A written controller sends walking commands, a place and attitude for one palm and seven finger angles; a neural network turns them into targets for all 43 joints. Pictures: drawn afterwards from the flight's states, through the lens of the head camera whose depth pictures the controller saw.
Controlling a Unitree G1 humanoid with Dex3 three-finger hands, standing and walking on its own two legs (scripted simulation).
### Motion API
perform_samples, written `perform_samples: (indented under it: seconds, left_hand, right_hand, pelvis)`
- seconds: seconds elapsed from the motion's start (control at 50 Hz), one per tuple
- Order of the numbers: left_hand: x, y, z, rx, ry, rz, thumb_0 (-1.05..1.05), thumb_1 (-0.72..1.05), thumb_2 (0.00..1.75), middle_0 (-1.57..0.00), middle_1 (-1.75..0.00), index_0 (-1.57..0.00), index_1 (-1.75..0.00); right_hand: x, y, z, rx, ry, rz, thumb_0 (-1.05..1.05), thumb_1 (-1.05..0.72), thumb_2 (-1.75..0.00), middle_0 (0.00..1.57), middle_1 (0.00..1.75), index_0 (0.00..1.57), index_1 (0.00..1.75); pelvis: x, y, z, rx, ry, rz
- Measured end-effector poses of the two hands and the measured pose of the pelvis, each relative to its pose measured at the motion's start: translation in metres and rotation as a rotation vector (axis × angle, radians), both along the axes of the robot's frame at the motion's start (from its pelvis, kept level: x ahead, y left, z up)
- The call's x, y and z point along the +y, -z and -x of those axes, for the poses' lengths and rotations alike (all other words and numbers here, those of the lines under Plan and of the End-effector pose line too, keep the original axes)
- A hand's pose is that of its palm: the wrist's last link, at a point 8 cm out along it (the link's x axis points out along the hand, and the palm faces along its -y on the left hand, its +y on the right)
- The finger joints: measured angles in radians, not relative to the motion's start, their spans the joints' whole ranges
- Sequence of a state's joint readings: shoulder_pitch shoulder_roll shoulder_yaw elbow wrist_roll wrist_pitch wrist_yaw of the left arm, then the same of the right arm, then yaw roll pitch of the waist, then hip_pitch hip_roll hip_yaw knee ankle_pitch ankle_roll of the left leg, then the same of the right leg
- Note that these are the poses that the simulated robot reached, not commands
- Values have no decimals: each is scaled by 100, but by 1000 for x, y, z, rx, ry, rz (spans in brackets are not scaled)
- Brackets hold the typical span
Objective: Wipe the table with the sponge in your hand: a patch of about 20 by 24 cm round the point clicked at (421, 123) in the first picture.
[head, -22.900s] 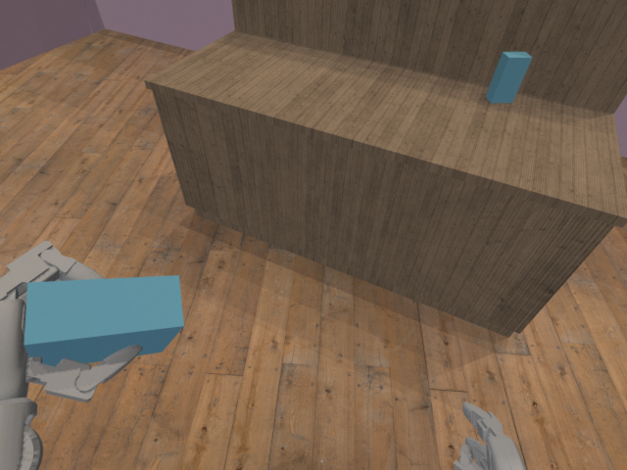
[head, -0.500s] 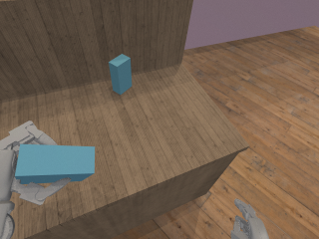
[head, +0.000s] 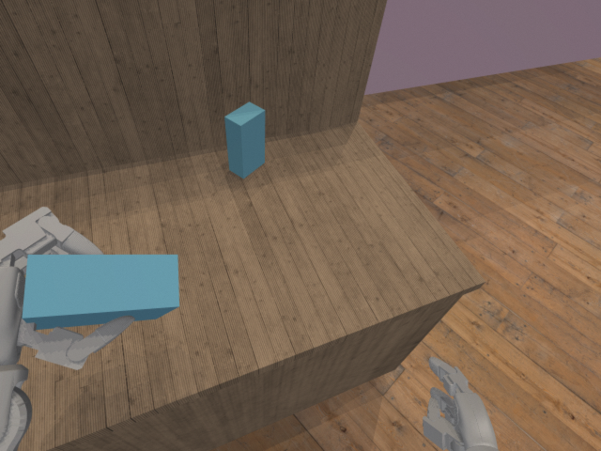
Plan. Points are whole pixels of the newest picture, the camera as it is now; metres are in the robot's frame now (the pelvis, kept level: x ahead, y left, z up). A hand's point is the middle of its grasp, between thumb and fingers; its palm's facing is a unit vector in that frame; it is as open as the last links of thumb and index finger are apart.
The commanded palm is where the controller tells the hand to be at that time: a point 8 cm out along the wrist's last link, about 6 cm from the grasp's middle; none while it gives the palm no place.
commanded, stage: come to a stop and stand still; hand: left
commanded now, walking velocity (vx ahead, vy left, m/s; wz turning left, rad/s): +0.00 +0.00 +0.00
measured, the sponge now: (125, 292) +0.24 +0.21 +0.13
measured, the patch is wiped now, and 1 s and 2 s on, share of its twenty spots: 0.00 0.00 0.00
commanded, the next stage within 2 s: look again from close up in 0.20 s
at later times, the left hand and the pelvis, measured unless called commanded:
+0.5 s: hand (76, 311) +0.20 +0.23 +0.16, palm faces +0.33 -0.86 -0.38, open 9.4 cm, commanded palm +0.14 +0.27 +0.17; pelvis -0.02 -0.01 +0.00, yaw +0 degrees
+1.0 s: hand (103, 292) +0.22 +0.22 +0.15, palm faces +0.26 -0.88 -0.41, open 9.4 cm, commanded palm +0.16 +0.27 +0.17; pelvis +0.00 +0.00 +0.00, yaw -1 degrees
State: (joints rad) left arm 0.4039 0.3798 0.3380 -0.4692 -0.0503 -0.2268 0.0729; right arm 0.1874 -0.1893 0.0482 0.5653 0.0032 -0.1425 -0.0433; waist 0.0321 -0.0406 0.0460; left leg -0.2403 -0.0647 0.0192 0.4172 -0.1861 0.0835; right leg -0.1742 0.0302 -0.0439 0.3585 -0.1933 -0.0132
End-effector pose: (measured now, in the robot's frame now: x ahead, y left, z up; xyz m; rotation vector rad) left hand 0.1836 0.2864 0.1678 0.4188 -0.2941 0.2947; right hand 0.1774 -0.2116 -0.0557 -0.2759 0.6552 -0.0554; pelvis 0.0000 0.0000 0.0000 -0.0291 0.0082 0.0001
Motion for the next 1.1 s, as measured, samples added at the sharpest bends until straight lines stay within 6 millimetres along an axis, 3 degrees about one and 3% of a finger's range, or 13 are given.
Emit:
perform_samples:
  seconds: [0.12,0.24,0.36,0.54,0.74,0.8,0.86,1.0,1.1]
  left_hand:
    - [0,-10,8,-23,11,-37,-1,-42,102,-79,-138,-80,-137]
    - [4,0,12,38,-19,-33,-1,-42,102,-79,-138,-80,-137]
    - [-3,5,17,48,-16,-14,-1,-42,102,-79,-138,-80,-137]
    - [-10,-5,21,13,-5,-37,-1,-42,102,-79,-138,-81,-137]
    - [-16,6,18,61,-23,0,-1,-42,102,-79,-138,-81,-137]
    - [1,-15,2,-21,-22,-158,-1,-43,102,-80,-137,-81,-137]
    - [16,-22,-8,-74,-73,-119,-1,-43,102,-79,-138,-81,-137]
    - [-20,0,-5,35,74,-49,-1,-42,102,-79,-138,-80,-138]
    - [-2,9,-9,66,54,-72,-1,-43,103,-79,-138,-81,-137]
  right_hand:
    - [-1,4,12,13,19,-11,1,-90,-90,21,30,20,30]
    - [-4,10,25,29,42,-23,1,-90,-90,21,30,20,30]
    - [-10,11,34,41,44,-13,1,-90,-90,21,30,20,30]
    - [-20,7,31,11,49,-7,1,-90,-90,21,30,20,30]
    - [-27,6,24,3,48,-8,1,-90,-90,21,30,20,30]
    - [-25,10,25,33,-12,14,1,-90,-90,21,30,20,30]
    - [-25,12,25,38,-9,-12,1,-90,-90,21,30,20,30]
    - [-22,19,28,39,61,-43,1,-90,-90,21,30,20,30]
    - [-14,18,21,82,53,-8,1,-90,-90,21,30,20,30]
  pelvis:
    - [3,0,5,-2,2,0]
    - [3,-1,10,-4,3,-2]
    - [-1,-1,14,-9,-2,-2]
    - [-7,-1,15,-10,-1,0]
    - [-13,-1,13,-3,0,0]
    - [-19,1,18,12,-12,6]
    - [-17,3,19,12,4,7]
    - [-2,3,2,19,22,-2]
    - [-2,3,-7,19,2,-9]
